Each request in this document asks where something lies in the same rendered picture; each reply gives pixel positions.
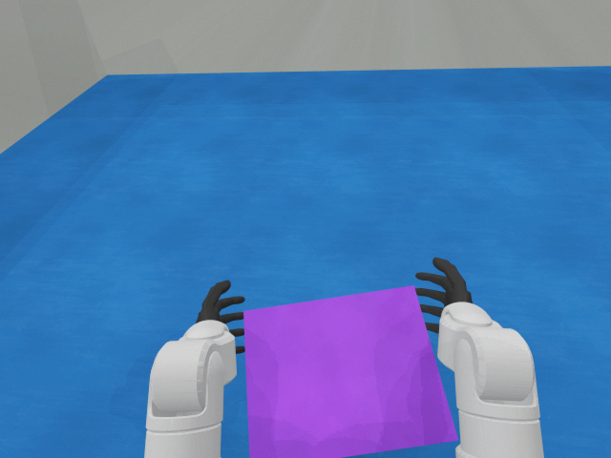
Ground robot right hand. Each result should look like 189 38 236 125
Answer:
415 258 473 334

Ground robot left forearm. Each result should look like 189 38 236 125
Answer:
144 320 237 458

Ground robot left hand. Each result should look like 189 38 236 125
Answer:
196 281 245 354

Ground robot right forearm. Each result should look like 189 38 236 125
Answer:
437 302 544 458

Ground carton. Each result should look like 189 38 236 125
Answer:
243 285 458 458

